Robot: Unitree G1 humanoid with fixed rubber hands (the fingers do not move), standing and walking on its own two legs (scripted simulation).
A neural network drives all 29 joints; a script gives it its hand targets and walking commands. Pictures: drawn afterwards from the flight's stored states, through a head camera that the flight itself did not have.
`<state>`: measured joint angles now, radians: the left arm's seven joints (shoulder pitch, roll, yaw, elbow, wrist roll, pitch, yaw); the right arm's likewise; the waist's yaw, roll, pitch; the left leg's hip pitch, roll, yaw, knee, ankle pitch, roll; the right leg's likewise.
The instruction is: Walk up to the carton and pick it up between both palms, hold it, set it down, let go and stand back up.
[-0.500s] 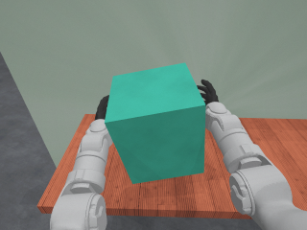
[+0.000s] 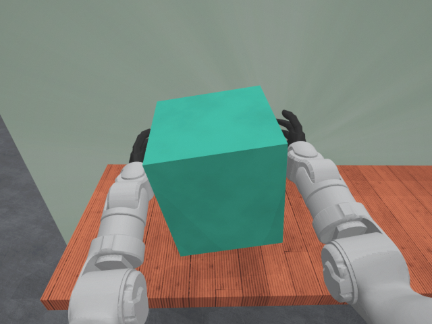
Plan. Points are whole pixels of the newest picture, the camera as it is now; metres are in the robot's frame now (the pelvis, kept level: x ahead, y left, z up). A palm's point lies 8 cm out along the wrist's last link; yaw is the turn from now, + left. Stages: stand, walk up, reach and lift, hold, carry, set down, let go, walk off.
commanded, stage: reach and lift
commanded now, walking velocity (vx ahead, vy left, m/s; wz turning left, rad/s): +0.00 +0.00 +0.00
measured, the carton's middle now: (219, 172) +0.38 +0.02 +0.15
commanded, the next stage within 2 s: hold in 0.42 s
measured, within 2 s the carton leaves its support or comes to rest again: neither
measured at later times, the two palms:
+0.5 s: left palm (137, 158) +0.37 +0.17 +0.18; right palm (295, 141) +0.39 -0.12 +0.22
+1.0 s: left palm (138, 154) +0.37 +0.17 +0.20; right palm (301, 138) +0.38 -0.13 +0.23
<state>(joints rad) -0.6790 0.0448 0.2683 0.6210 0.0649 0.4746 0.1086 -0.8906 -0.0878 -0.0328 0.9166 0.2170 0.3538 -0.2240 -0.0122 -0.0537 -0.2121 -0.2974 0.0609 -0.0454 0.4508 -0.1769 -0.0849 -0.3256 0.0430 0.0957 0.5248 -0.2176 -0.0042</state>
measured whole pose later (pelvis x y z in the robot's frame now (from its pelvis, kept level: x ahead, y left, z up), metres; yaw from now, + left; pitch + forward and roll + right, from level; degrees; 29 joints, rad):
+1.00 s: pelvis +0.00 +0.00 +0.00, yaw +0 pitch +1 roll +1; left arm -0.70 0.06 0.27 0.44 0.06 0.70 0.08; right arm -0.89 -0.11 -0.03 0.69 0.31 0.60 -0.31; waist -0.02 -0.03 -0.21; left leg -0.29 0.06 -0.05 0.45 -0.18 -0.08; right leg -0.32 0.04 0.10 0.52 -0.22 0.00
